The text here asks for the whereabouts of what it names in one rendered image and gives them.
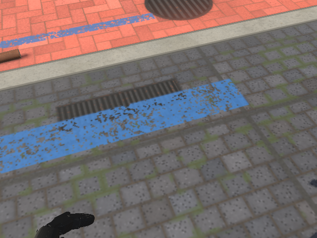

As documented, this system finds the left robot hand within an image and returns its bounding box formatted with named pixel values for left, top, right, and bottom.
left=35, top=211, right=95, bottom=238

